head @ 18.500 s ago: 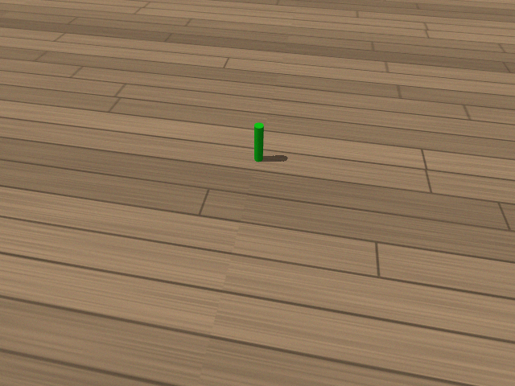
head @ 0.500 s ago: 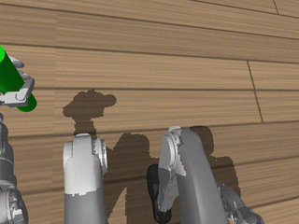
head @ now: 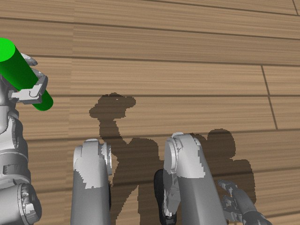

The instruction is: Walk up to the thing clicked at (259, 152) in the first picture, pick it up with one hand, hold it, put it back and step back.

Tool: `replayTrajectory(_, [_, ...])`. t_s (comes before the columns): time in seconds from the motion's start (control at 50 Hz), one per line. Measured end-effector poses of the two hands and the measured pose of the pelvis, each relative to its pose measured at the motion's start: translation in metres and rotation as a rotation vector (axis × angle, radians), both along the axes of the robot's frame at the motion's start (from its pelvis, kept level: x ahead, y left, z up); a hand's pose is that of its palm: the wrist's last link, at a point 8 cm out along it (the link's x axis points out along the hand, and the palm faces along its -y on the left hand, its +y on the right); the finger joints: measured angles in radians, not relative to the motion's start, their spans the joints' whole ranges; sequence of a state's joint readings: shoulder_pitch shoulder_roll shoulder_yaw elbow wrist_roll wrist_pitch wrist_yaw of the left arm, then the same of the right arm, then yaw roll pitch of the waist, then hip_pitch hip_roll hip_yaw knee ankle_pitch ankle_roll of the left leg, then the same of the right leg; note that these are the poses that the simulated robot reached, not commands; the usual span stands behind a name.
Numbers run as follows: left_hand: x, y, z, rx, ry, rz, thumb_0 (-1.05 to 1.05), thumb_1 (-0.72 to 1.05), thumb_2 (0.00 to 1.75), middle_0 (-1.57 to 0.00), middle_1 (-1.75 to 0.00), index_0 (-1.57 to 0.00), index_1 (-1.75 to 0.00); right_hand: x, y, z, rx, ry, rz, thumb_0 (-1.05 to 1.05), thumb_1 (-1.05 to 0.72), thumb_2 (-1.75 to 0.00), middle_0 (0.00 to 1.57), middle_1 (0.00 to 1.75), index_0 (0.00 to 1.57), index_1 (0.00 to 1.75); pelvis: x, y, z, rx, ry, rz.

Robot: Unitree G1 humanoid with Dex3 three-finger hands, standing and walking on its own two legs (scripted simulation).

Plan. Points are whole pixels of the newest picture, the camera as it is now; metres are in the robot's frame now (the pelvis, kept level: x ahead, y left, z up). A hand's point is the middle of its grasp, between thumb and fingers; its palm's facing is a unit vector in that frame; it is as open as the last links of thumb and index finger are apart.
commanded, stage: settle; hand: left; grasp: from the side
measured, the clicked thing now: (27, 83) +0.45 +0.28 -0.04
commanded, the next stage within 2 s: lift in 0.50 s
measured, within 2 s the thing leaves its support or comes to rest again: neither
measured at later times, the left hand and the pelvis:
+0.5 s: hand (29, 73) +0.46 +0.26 +0.00, palm faces +0.20 -0.98 -0.04, open 7.0 cm; pelvis +0.00 +0.00 +0.02, yaw +1 degrees
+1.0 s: hand (20, 65) +0.44 +0.25 +0.05, palm faces +0.19 -0.98 -0.04, open 7.0 cm; pelvis +0.00 +0.00 +0.05, yaw +2 degrees
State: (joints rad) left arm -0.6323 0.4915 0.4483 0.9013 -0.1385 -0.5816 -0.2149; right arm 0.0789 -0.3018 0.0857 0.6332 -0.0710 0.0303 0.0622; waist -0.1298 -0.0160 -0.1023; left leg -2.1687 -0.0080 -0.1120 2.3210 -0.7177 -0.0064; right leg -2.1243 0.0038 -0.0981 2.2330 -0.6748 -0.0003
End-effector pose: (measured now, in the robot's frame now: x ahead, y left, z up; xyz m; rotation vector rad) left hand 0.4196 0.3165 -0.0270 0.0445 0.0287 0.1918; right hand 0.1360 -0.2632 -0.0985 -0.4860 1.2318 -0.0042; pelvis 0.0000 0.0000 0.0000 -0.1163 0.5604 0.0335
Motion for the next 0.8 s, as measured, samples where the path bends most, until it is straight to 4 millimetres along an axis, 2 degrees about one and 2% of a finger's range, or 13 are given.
replayTrajectory(0.44, [0.003,-0.007,0.024,-0.004,0.005,0.009,0.01,-0.06,1.19,-0.90,-1.20,-0.86,-1.22,-0.016,0.003,0.012,0.023,0.022,-0.044,0.00,-0.89,-0.90,0.20,0.30,0.20,0.30,0.000,0.000,0.019,0.018,0.017,0.008])
replayTrajectory(0.8, [0.002,-0.015,0.039,-0.004,0.006,-0.002,0.01,-0.06,1.19,-0.90,-1.20,-0.86,-1.22,-0.014,0.000,0.019,0.034,0.010,-0.066,0.00,-0.91,-0.90,0.20,0.30,0.20,0.30,0.002,-0.002,0.030,0.033,0.026,0.013])
